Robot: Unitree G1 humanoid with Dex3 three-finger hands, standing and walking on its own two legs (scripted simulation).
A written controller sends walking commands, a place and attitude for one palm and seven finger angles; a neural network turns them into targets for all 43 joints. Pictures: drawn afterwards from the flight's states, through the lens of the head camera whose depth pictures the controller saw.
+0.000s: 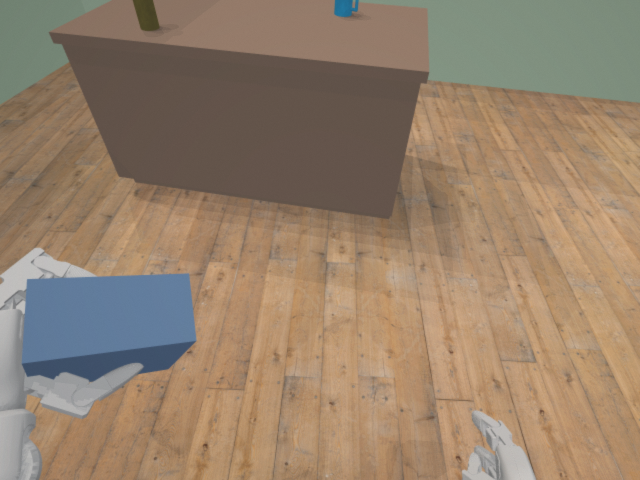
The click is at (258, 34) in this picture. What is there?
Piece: table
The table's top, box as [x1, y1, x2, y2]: [49, 0, 428, 83]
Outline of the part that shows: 49,32 53,42 55,43 426,83 428,75 427,11 426,8 358,2 358,10 356,12 352,11 352,14 350,16 340,17 336,16 333,13 334,0 153,0 160,27 153,31 144,31 141,30 139,27 132,0 111,0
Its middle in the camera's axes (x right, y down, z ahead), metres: -0.25 -0.86 +1.55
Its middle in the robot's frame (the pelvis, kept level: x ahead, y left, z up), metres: +1.72 +0.34 -0.05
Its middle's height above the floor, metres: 0.72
